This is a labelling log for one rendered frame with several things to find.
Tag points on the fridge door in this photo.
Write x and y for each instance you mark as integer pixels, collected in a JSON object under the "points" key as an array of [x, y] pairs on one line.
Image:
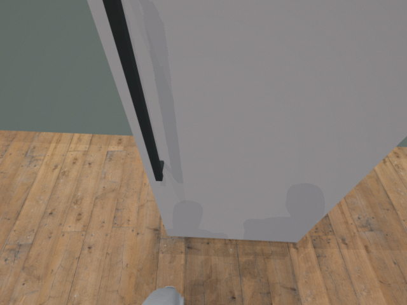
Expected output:
{"points": [[266, 113]]}

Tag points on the robot left thigh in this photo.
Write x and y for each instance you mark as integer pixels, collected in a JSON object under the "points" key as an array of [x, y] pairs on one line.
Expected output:
{"points": [[164, 296]]}

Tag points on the handle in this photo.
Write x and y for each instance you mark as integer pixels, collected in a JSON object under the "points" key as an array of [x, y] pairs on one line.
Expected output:
{"points": [[118, 24]]}

